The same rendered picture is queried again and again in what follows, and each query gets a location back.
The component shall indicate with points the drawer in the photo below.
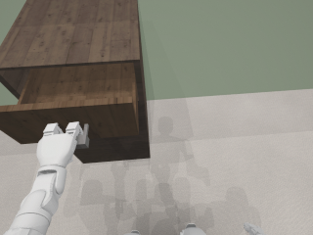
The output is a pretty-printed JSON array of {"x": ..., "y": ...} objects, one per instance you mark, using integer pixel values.
[{"x": 103, "y": 96}]

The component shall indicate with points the handle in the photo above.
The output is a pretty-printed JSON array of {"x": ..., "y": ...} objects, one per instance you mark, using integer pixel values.
[{"x": 83, "y": 140}]

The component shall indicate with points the left robot hand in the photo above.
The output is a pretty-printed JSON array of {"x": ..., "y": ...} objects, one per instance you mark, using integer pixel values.
[{"x": 56, "y": 147}]

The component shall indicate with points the robot right shin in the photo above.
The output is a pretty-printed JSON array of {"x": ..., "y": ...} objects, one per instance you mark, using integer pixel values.
[{"x": 190, "y": 225}]

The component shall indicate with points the cabinet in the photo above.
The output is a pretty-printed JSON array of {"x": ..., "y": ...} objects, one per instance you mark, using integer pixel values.
[{"x": 73, "y": 33}]

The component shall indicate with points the right robot hand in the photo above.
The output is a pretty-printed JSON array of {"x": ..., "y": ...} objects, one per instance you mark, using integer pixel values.
[{"x": 253, "y": 230}]

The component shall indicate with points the left robot forearm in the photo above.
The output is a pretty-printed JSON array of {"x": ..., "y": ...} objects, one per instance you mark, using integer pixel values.
[{"x": 38, "y": 207}]

